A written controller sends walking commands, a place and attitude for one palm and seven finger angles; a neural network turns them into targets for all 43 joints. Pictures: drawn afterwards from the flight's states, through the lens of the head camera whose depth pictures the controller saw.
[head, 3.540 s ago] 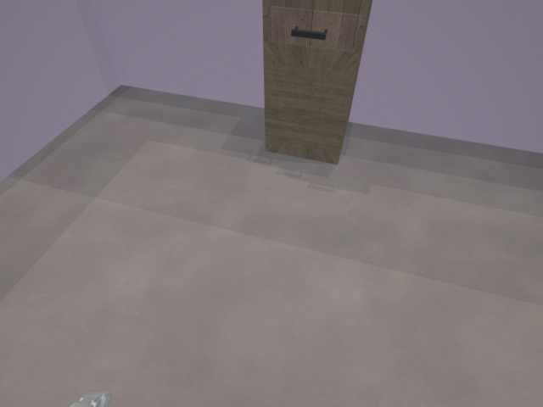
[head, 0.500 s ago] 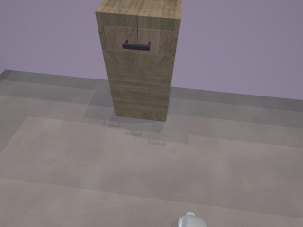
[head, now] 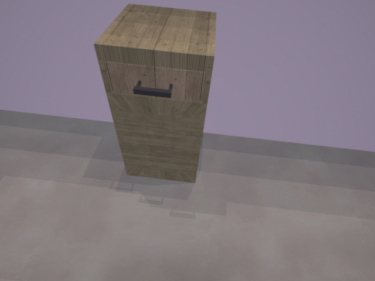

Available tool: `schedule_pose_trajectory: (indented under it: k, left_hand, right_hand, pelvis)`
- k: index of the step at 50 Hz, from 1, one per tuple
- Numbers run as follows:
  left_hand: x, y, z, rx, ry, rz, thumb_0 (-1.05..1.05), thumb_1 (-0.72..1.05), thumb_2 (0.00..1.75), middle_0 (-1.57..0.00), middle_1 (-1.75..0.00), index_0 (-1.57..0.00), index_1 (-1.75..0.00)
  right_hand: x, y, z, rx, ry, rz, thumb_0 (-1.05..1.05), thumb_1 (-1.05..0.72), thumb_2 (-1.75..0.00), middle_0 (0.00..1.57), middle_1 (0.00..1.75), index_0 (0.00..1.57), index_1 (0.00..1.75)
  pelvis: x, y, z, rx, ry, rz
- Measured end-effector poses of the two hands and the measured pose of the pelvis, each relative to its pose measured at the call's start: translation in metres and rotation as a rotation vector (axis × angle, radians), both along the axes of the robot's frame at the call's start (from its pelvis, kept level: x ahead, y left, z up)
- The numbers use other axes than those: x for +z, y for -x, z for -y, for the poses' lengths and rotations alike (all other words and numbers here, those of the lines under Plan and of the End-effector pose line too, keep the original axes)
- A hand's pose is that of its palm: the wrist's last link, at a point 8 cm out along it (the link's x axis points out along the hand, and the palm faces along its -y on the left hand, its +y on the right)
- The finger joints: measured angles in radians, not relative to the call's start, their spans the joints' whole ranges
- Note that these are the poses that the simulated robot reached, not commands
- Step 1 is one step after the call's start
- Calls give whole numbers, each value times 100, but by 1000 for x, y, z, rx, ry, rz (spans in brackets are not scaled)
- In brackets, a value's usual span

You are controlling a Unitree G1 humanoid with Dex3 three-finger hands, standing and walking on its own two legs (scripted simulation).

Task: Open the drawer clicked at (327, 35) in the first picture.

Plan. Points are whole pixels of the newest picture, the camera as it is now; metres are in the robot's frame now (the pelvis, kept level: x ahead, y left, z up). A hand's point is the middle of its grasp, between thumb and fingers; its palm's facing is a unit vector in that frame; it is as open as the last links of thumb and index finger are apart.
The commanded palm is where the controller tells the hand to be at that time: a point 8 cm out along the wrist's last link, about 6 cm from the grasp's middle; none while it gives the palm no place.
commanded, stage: take the last steps up to it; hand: left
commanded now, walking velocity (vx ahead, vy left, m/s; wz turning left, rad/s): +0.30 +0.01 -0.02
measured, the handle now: (153, 88) +0.79 +0.19 -0.05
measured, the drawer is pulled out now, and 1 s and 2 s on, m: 0.00 0.00 0.00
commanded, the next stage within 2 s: come to a stop and stand still in 0.50 s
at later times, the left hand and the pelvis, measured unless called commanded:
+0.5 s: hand (134, 230) +0.28 +0.16 -0.17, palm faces -0.05 -0.98 -0.21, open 7.4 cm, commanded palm none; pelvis +0.18 -0.01 -0.01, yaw -2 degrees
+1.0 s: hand (132, 224) +0.30 +0.17 -0.18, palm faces +0.08 -0.97 -0.21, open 7.3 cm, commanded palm none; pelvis +0.27 -0.02 +0.00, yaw +0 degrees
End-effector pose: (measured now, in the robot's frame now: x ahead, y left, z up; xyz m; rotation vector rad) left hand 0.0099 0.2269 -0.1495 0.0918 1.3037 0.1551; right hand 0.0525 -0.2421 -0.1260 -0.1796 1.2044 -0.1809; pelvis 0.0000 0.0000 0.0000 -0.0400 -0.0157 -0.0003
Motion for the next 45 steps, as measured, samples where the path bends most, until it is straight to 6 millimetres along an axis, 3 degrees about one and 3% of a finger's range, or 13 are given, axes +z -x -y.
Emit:
schedule_pose_trajectory:
  k: [4, 8, 18, 22, 26, 30, 36, 41, 45]
  left_hand:
    - [-15, -3, -13, 19, 32, -90, 0, 91, 90, -20, -30, -20, -30]
    - [-5, -33, -22, -6, 33, -114, 1, 91, 90, -20, -30, -20, -30]
    - [15, -159, -20, -55, -17, -8, 1, 92, 90, -19, -30, -20, -30]
    - [16, -219, -3, -106, -38, 37, 1, 91, 90, -19, -30, -20, -30]
    - [10, -275, 20, -131, -57, 122, 1, 91, 90, -19, -30, -20, -30]
    - [14, -292, 38, -89, -45, 156, 0, 91, 90, -19, -30, -20, -30]
    - [25, -299, 31, -37, -87, 115, -3, 95, 90, -20, -30, -20, -30]
    - [17, -295, 22, -22, -72, 44, -1, 93, 90, -20, -30, -20, -30]
    - [2, -290, 11, 10, -54, 3, -1, 92, 90, -20, -30, -20, -30]
  right_hand:
    - [2, -36, -14, 16, 31, 44, 1, -92, -90, 20, 30, 20, 30]
    - [5, -37, -30, -13, 18, -6, 1, -91, -90, 20, 30, 20, 30]
    - [-4, -5, -66, -124, -106, -273, 1, -90, -90, 20, 30, 20, 30]
    - [-13, -2, -65, -177, -152, -357, 1, -90, -90, 20, 30, 20, 30]
    - [-30, -15, -49, -194, -183, -424, 1, -90, -90, 20, 30, 20, 30]
    - [-33, -64, -21, -151, -155, -396, 1, -90, -90, 20, 30, 20, 30]
    - [-22, -175, 13, -73, -77, -193, 1, -91, -90, 20, 30, 19, 30]
    - [-16, -249, 16, -24, -41, -64, 1, -91, -90, 20, 30, 19, 29]
    - [-13, -286, 8, 16, -12, -4, 1, -91, -90, 20, 30, 19, 30]
  pelvis:
    - [-7, -31, -16, -8, -4, 5]
    - [2, -58, -24, -13, -12, 0]
    - [10, -127, -17, -23, -42, -5]
    - [4, -158, -3, -31, -57, -2]
    - [-13, -191, 18, -25, -63, 5]
    - [-10, -213, 29, -1, -48, 13]
    - [4, -241, 34, 5, -43, -11]
    - [2, -257, 26, -2, -33, -5]
    - [-6, -267, 16, 1, -25, 7]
